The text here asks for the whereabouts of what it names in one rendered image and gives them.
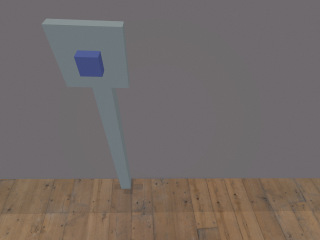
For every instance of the panel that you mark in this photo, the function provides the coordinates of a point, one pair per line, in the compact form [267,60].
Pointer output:
[66,37]

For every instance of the button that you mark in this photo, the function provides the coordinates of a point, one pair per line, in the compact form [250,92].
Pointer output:
[89,63]

